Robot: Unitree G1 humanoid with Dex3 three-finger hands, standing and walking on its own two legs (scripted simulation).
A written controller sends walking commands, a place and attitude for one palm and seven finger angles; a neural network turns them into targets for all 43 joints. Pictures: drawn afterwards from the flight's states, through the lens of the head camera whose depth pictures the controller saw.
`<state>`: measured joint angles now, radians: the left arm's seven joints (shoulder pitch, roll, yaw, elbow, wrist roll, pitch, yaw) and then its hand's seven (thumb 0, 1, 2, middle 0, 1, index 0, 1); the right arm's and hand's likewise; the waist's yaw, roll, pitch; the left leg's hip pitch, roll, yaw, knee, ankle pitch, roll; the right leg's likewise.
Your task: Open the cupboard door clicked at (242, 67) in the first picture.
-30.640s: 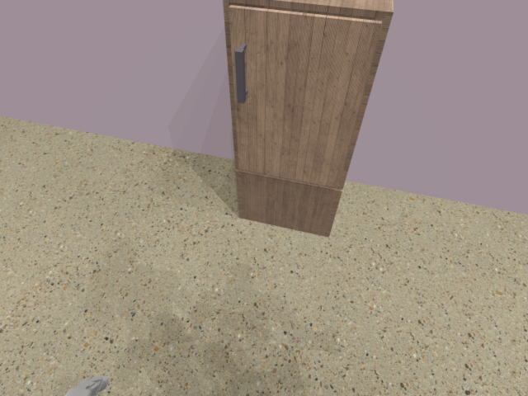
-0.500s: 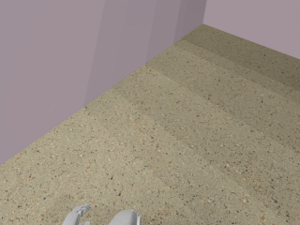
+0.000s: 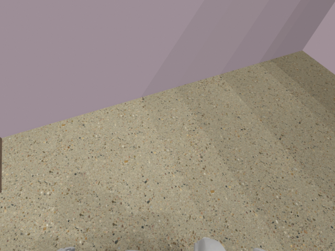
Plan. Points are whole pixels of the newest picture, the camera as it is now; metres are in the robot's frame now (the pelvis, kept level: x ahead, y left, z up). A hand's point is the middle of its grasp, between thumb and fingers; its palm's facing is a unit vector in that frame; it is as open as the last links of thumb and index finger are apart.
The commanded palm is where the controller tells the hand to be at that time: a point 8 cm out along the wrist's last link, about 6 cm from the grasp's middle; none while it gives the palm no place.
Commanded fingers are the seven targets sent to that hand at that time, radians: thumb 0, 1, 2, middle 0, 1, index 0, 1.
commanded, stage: turn to face it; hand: left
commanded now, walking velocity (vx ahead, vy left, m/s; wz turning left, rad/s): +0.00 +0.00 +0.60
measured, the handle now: out of the picture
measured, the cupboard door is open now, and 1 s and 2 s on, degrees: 45 45 45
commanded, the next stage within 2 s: none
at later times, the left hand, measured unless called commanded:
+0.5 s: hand out of the picture +0.01 +0.15 -0.16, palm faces +0.35 -0.91 -0.24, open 7.3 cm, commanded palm none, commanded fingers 0.00 0.90 0.90 -0.20 -0.30 -0.20 -0.30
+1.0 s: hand out of the picture -0.01 +0.20 -0.15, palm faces +0.57 -0.78 -0.27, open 7.4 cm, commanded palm none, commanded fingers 0.00 0.90 0.90 -0.20 -0.30 -0.20 -0.30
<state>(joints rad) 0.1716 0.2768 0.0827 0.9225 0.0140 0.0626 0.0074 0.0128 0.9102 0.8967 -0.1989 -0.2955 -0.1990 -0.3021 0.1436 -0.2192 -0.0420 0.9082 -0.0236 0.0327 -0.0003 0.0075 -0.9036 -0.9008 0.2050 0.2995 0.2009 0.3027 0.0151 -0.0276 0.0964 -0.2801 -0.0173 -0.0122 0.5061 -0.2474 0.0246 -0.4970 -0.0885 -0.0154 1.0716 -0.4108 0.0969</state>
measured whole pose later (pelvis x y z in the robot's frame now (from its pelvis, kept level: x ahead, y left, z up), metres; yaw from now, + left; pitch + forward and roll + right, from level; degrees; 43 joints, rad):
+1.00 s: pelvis +0.01 -0.05 +0.00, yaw +35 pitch +1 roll +0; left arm 0.12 0.24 0.07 0.88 0.01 0.05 0.01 0.01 0.91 0.90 -0.20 -0.30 -0.20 -0.30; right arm 0.19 -0.22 -0.05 0.93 -0.03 0.05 0.01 0.01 -0.90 -0.90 0.21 0.30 0.20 0.30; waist -0.02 0.01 0.09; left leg -0.30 -0.04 -0.10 0.51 -0.22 0.01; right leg -0.39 -0.04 0.00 0.79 -0.41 0.09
